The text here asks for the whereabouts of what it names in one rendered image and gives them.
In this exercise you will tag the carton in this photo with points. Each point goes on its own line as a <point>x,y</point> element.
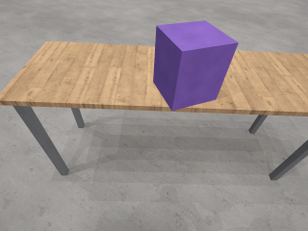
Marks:
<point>190,62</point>

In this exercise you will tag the table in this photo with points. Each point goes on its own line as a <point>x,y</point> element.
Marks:
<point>84,75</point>

